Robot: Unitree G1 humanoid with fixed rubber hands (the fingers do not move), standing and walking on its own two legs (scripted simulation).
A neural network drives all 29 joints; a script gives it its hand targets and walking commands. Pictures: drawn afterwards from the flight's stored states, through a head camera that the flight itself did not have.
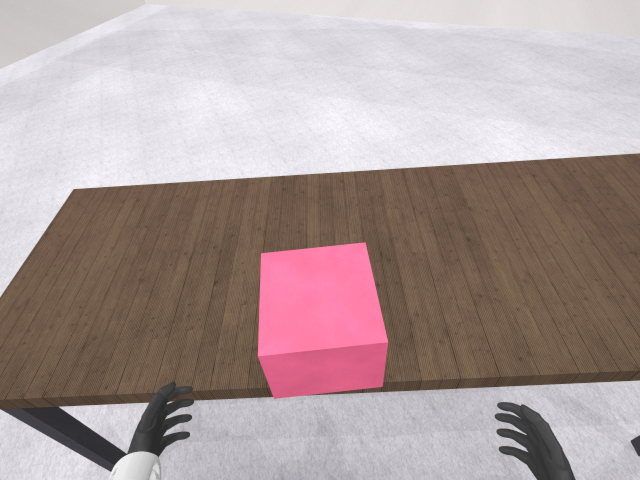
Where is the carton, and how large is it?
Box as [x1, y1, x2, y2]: [258, 243, 387, 398]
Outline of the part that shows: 365,243 261,253 258,357 274,398 382,386 387,339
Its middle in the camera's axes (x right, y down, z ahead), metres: +0.00 +0.12 +0.63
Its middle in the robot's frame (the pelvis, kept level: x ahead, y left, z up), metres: +0.38 +0.04 -0.06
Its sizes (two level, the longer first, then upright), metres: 0.185 0.174 0.142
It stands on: a table, 0.63 m high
